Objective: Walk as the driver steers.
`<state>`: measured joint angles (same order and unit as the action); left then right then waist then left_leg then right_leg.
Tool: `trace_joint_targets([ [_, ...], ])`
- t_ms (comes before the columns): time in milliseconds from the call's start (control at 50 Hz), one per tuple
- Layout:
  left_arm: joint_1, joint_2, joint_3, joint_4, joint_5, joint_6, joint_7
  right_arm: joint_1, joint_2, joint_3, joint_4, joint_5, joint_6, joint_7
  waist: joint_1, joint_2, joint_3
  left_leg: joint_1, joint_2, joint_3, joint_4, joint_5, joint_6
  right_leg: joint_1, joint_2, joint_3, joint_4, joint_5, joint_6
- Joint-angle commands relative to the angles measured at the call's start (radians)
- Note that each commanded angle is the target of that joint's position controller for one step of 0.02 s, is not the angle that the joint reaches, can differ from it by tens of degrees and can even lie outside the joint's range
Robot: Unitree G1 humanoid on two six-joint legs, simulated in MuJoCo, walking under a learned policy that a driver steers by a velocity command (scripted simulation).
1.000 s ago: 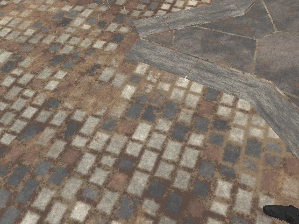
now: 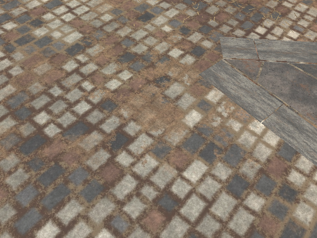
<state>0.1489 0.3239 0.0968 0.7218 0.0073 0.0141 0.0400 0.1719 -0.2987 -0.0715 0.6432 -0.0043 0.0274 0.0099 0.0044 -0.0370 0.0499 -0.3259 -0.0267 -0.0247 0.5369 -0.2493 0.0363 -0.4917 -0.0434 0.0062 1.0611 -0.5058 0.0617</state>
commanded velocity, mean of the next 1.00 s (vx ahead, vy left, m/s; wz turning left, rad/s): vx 0.10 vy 0.00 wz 0.59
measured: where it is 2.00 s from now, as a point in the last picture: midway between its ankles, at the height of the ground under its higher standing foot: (72, 237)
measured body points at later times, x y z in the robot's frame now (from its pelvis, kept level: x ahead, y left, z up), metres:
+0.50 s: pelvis +0.00 -0.03 +0.00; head +0.04 -0.04 +0.45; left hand +0.07 +0.29 -0.08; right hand +0.24 -0.27 -0.09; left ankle -0.05 +0.09 -0.66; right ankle +0.04 -0.14 -0.74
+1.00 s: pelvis +0.03 +0.06 +0.01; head +0.03 +0.10 +0.46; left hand +0.02 +0.39 -0.09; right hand +0.23 -0.14 -0.08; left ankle -0.07 +0.09 -0.74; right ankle +0.19 -0.04 -0.67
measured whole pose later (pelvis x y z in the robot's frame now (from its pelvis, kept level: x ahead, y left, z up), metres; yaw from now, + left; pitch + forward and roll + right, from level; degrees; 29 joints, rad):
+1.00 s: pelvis +0.03 +0.06 +0.01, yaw +35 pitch +2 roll -2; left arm 0.15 0.33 0.09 0.70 0.00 -0.08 -0.03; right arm 0.41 -0.26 -0.04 0.68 0.01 -0.04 0.00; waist -0.03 -0.04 0.01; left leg -0.09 -0.03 -0.07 0.34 -0.27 0.06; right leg -0.60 -0.05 0.02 0.92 -0.15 0.02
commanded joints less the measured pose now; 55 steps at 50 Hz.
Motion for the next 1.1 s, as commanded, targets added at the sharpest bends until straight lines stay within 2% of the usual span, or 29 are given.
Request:
trace_joint_targets([
  [20, -0.02, 0.103, 0.03, -0.076, 0.006, -0.011, 0.014, -0.028, -0.168, -0.042, -0.07, 0.015, -0.016, -0.02, 0.0, 0.169, -0.138, 0.191, 0.239, -0.285, -0.18, 0.469, 0.188, -0.139, 0.01, 0.062, 0.099, 0.079, 0.01],
  [60, 0.002, 0.083, 0.025, -0.071, -0.001, -0.014, 0.008, -0.025, -0.165, -0.04, -0.071, 0.008, -0.012, -0.028, 0.007, 0.167, -0.159, 0.192, 0.221, -0.28, -0.183, 0.45, 0.192, -0.113, 0.031, 0.06, 0.064, 0.127, 0.018],
  [160, -0.048, 0.056, 0.011, -0.086, -0.005, -0.021, 0.0, -0.012, -0.187, -0.05, -0.071, 0.014, -0.005, -0.042, -0.018, 0.181, -0.146, 0.193, 0.204, -0.353, -0.181, 0.269, 0.188, -0.063, 0.053, 0.082, -0.188, 0.161, 0.028],
  [280, -0.043, 0.069, 0.015, -0.093, -0.017, -0.043, -0.024, -0.033, -0.197, -0.056, -0.083, 0.018, 0.008, -0.028, -0.026, 0.206, -0.134, 0.145, 0.186, -0.483, -0.159, 0.239, 0.185, 0.079, 0.089, 0.091, -0.393, 0.129, 0.004],
  [340, 0.022, 0.067, 0.02, -0.076, -0.018, -0.055, -0.035, -0.07, -0.187, -0.053, -0.093, 0.035, 0.017, -0.031, 0.022, 0.197, -0.143, 0.122, 0.137, -0.501, -0.102, 0.253, 0.135, 0.231, 0.091, 0.07, -0.652, 0.282, -0.027],
  [360, 0.046, 0.098, 0.03, -0.07, -0.01, -0.055, -0.033, -0.054, -0.162, -0.046, -0.094, 0.037, 0.018, -0.035, 0.022, 0.159, -0.158, 0.052, 0.096, -0.469, -0.052, 0.145, 0.088, 0.342, 0.016, 0.109, -0.711, 0.378, -0.055],
  [380, 0.048, 0.16, 0.041, -0.084, 0.006, -0.048, -0.025, 0.004, -0.104, -0.031, -0.091, 0.022, 0.016, -0.033, -0.017, -0.048, -0.185, -0.071, -0.009, -0.327, 0.152, -0.167, 0.026, 0.45, -0.194, 0.29, -0.736, 0.505, -0.137],
  [400, 0.027, 0.2, 0.047, -0.081, 0.041, -0.044, -0.03, -0.005, -0.148, -0.048, -0.117, 0.032, 0.006, -0.035, -0.03, -0.261, -0.116, -0.249, -0.124, -0.157, 0.353, -0.409, -0.029, 0.384, -0.343, 0.505, -0.773, 0.641, -0.306],
  [420, -0.015, 0.146, 0.033, -0.107, 0.034, -0.048, -0.028, 0.023, -0.224, -0.073, -0.093, 0.016, 0.001, -0.036, -0.033, -0.164, -0.106, -0.261, -0.045, -0.159, 0.551, -0.375, -0.068, 0.354, -0.367, 0.473, -0.767, 0.636, -0.35],
  [440, -0.059, 0.097, 0.018, -0.116, 0.023, -0.046, -0.021, 0.039, -0.238, -0.084, -0.067, 0.023, 0.006, -0.034, -0.046, -0.109, -0.091, -0.257, -0.034, -0.147, 0.621, -0.307, -0.085, 0.331, -0.302, 0.365, -0.753, 0.604, -0.307],
  [460, -0.084, 0.08, 0.011, -0.125, 0.011, -0.043, -0.016, 0.06, -0.209, -0.082, -0.043, 0.024, 0.019, -0.037, -0.052, -0.082, -0.079, -0.264, -0.027, -0.131, 0.665, -0.253, -0.107, 0.334, -0.238, 0.278, -0.741, 0.554, -0.265],
  [480, -0.089, 0.071, 0.007, -0.124, -0.003, -0.04, -0.011, 0.06, -0.184, -0.076, -0.042, 0.024, 0.028, -0.037, -0.039, -0.087, -0.063, -0.294, -0.022, -0.122, 0.703, -0.207, -0.125, 0.347, -0.219, 0.235, -0.736, 0.567, -0.259],
  [540, -0.032, 0.086, 0.007, -0.112, 0.008, -0.025, 0.002, -0.005, -0.126, -0.055, -0.078, 0.036, 0.029, -0.028, 0.007, -0.115, -0.065, -0.311, 0.004, -0.047, 0.607, -0.154, -0.151, 0.403, -0.191, 0.137, -0.741, 0.619, -0.272],
  [600, 0.0, 0.122, 0.02, -0.102, 0.008, -0.013, 0.003, -0.047, -0.103, -0.04, -0.107, 0.028, 0.026, -0.018, 0.038, -0.13, -0.102, -0.269, 0.047, -0.017, 0.455, -0.171, -0.156, 0.47, -0.229, 0.112, -0.729, 0.655, -0.29],
  [620, -0.007, 0.136, 0.025, -0.102, 0.005, -0.01, -0.001, -0.049, -0.096, -0.035, -0.113, 0.025, 0.026, -0.013, 0.04, -0.134, -0.11, -0.227, 0.056, 0.001, 0.401, -0.177, -0.151, 0.458, -0.236, 0.094, -0.727, 0.663, -0.29],
  [660, 0.002, 0.16, 0.035, -0.098, -0.007, -0.008, -0.011, -0.045, -0.095, -0.029, -0.119, 0.028, 0.027, -0.005, 0.05, -0.138, -0.122, -0.142, 0.06, 0.048, 0.302, -0.166, -0.126, 0.409, -0.243, 0.074, -0.768, 0.447, -0.283],
  [720, 0.005, 0.175, 0.038, -0.087, -0.029, -0.019, -0.026, -0.019, -0.11, -0.033, -0.119, 0.032, 0.023, 0.009, 0.033, -0.149, -0.084, -0.042, 0.051, 0.089, 0.151, -0.149, -0.063, 0.333, -0.259, 0.077, -0.801, 0.164, -0.259],
  [760, -0.019, 0.154, 0.031, -0.079, -0.045, -0.027, -0.033, 0.092, -0.103, -0.039, -0.07, 0.033, 0.013, 0.016, -0.033, -0.111, -0.084, 0.14, 0.018, 0.133, -0.031, -0.051, -0.009, 0.24, -0.235, 0.019, -0.726, 0.092, -0.214],
  [780, -0.002, 0.103, 0.017, -0.068, -0.039, -0.032, -0.036, 0.196, -0.123, -0.053, -0.024, 0.038, 0.007, 0.01, -0.066, -0.044, -0.11, 0.302, -0.005, 0.119, -0.077, -0.068, 0.019, 0.144, -0.19, -0.045, -0.599, 0.053, -0.173],
  [800, -0.034, 0.025, -0.009, -0.09, -0.012, -0.038, -0.046, 0.32, -0.196, -0.076, 0.001, 0.04, -0.001, -0.002, -0.111, 0.184, -0.119, 0.465, 0.181, -0.18, -0.175, -0.132, 0.093, -0.073, -0.098, -0.16, -0.23, -0.032, -0.085],
  [820, -0.125, 0.017, -0.013, -0.179, -0.004, -0.059, -0.042, 0.316, -0.323, -0.092, -0.034, 0.022, -0.033, 0.006, -0.105, 0.345, -0.074, 0.477, 0.394, -0.709, -0.305, -0.324, 0.3, -0.419, 0.067, -0.067, 0.002, -0.153, -0.043],
  [840, -0.165, 0.089, 0.003, -0.186, -0.034, -0.083, -0.047, 0.283, -0.238, -0.069, -0.044, 0.008, -0.063, 0.012, -0.119, 0.237, -0.045, 0.429, 0.414, -0.715, -0.364, -0.395, 0.329, -0.454, 0.007, 0.061, 0.097, -0.101, -0.064],
  [860, -0.139, 0.124, 0.014, -0.174, -0.048, -0.096, -0.058, 0.23, -0.179, -0.045, -0.043, 0.01, -0.078, 0.01, -0.077, 0.228, 0.01, 0.387, 0.377, -0.619, -0.37, -0.4, 0.287, -0.449, -0.023, 0.072, 0.076, 0.017, -0.086],
  [880, -0.106, 0.13, 0.019, -0.142, -0.031, -0.105, -0.06, 0.196, -0.149, -0.033, -0.051, 0.017, -0.084, 0.006, -0.054, 0.18, 0.029, 0.36, 0.325, -0.52, -0.357, -0.327, 0.245, -0.417, -0.044, 0.064, 0.041, 0.115, -0.085],
  [900, -0.1, 0.129, 0.02, -0.131, -0.008, -0.113, -0.06, 0.168, -0.14, -0.027, -0.051, 0.02, -0.081, -0.001, -0.042, 0.168, 0.032, 0.341, 0.286, -0.451, -0.358, -0.214, 0.217, -0.384, -0.048, 0.058, -0.019, 0.195, -0.073],
  [920, -0.099, 0.119, 0.02, -0.122, 0.002, -0.116, -0.062, 0.167, -0.134, -0.02, -0.052, 0.014, -0.079, -0.009, -0.036, 0.161, 0.023, 0.324, 0.252, -0.396, -0.367, -0.126, 0.198, -0.337, -0.042, 0.051, -0.053, 0.266, -0.062],
  [980, -0.106, 0.074, 0.002, -0.099, -0.002, -0.117, -0.07, 0.194, -0.14, -0.019, -0.029, 0.007, -0.085, -0.026, -0.041, 0.146, 0.002, 0.32, 0.211, -0.266, -0.366, 0.123, 0.176, -0.278, -0.016, 0.015, -0.193, 0.43, -0.025],
  [1040, -0.172, 0.041, -0.016, -0.107, -0.012, -0.116, -0.076, 0.237, -0.146, -0.019, 0.008, 0.011, -0.088, -0.033, -0.072, 0.152, 0.014, 0.287, 0.187, -0.197, -0.364, 0.194, 0.151, -0.21, 0.005, 0.003, -0.36, 0.549, -0.011],
  [1100, -0.25, 0.035, -0.026, -0.129, -0.023, -0.12, -0.091, 0.28, -0.156, -0.02, 0.045, 0.018, -0.089, -0.032, -0.104, 0.15, 0.053, 0.275, 0.205, -0.195, -0.373, 0.184, 0.153, -0.177, 0.014, -0.005, -0.461, 0.596, -0.021],
])
Keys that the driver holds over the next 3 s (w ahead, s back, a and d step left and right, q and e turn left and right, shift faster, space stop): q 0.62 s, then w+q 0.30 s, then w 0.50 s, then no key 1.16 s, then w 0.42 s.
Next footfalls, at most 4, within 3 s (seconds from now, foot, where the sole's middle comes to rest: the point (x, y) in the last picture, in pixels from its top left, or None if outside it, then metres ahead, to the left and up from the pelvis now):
0.36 right None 0.08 -0.13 -0.77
0.80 left None -0.04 0.11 -0.77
1.28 right None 0.38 0.15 -0.77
1.72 left None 0.42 0.47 -0.77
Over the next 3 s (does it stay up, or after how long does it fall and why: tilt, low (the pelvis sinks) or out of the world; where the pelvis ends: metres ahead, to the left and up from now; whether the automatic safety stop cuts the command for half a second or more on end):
stays up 0.50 0.42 0.01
